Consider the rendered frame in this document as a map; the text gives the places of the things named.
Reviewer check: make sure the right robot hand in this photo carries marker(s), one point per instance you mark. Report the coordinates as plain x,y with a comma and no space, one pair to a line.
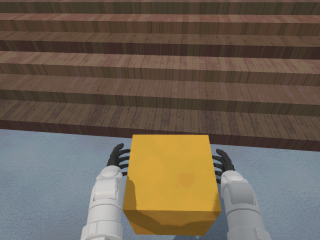
225,166

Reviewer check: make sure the left robot hand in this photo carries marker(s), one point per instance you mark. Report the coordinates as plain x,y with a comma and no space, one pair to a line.
114,159

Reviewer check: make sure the robot left forearm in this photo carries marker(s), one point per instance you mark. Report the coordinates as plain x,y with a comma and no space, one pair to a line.
105,207

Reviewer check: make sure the robot right forearm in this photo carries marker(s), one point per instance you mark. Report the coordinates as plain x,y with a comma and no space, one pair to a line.
242,209

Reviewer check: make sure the carton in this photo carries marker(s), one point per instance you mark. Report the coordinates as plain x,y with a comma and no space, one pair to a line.
171,186

